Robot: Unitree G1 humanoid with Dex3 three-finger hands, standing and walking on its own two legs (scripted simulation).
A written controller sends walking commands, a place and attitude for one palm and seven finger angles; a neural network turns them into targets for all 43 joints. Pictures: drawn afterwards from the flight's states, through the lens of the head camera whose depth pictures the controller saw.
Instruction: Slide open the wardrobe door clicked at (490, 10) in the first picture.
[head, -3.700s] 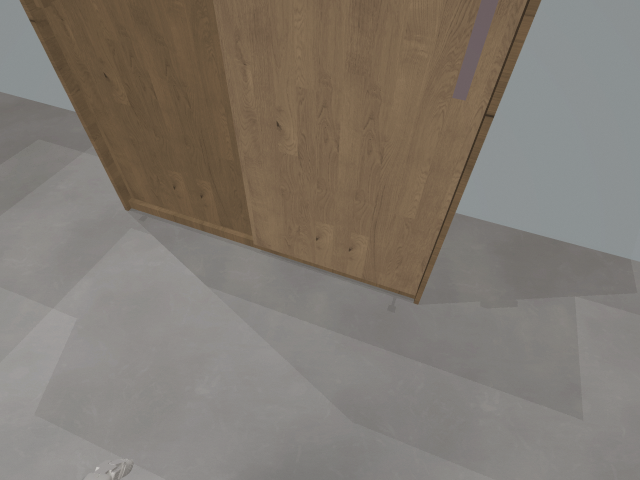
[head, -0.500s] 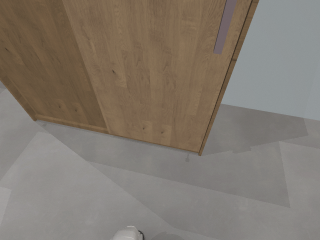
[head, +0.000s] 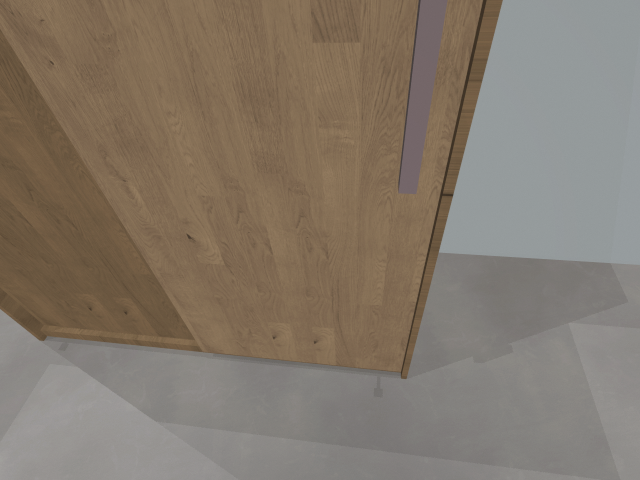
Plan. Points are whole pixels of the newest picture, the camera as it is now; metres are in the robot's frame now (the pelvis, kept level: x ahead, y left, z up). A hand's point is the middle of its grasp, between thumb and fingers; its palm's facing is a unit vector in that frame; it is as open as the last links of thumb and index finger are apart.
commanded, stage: come to a stop and stand still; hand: right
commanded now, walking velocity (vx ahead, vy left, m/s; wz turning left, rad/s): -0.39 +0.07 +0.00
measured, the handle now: (418, 94) +0.54 -0.11 +0.22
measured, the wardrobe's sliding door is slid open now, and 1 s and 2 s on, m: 0.00 0.00 0.00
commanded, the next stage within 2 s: look again from close up in 1.62 s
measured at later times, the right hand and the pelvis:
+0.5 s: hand out of the picture +0.12 -0.14 -0.16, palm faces +0.09 +0.96 -0.26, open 7.4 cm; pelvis +0.04 +0.04 +0.00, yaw -3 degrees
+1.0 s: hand out of the picture +0.00 -0.19 -0.17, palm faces +0.03 +0.98 -0.17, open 7.4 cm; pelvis +0.01 +0.00 +0.02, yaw -1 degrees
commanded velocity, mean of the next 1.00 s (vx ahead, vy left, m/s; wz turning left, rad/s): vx -0.05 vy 0.00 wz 0.00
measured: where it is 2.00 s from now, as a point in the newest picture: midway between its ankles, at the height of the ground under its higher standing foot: outside the picture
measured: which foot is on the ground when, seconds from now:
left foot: up 0.00-0.26, down 0.28-0.68, up 0.70-1.00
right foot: down 0.00-0.28, up 0.30-0.66, down 0.68-1.00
